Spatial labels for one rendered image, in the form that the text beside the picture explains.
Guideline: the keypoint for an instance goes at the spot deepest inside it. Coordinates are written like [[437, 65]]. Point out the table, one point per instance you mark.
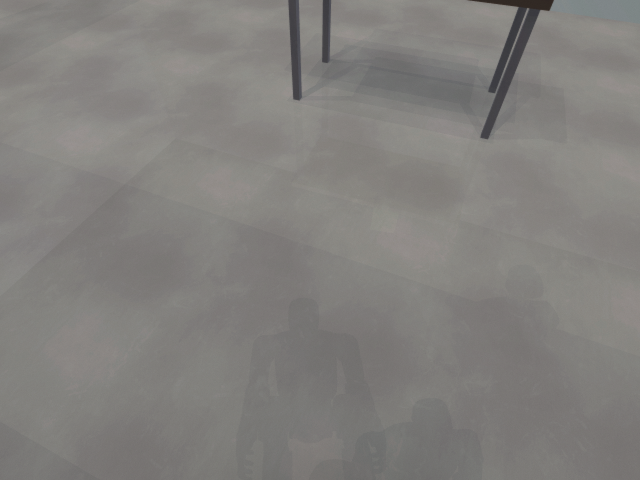
[[534, 8]]

